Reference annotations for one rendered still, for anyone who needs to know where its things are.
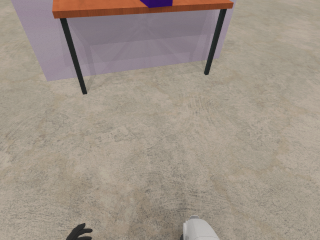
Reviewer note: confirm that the table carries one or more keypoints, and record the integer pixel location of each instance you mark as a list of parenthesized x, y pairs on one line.
[(63, 9)]

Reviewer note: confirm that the robot left hand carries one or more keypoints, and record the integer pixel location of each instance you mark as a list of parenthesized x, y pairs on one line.
[(77, 231)]

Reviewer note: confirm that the right robot thigh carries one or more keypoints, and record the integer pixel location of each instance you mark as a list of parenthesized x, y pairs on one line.
[(198, 229)]

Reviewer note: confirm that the right robot shin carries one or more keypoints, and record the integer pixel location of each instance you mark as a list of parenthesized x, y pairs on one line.
[(194, 217)]

